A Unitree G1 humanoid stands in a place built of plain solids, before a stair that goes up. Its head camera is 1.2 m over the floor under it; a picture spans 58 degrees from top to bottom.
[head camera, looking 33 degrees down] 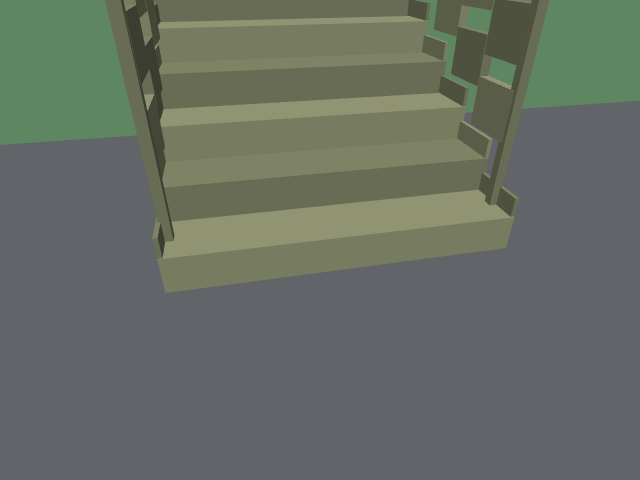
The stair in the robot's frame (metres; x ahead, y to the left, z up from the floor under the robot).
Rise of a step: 0.18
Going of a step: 0.30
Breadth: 1.62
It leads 12 degrees to the left of straight ahead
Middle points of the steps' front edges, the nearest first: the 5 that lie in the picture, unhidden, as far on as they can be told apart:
1.60 -0.13 0.18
1.90 -0.07 0.35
2.19 0.00 0.53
2.48 0.06 0.71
2.77 0.13 0.88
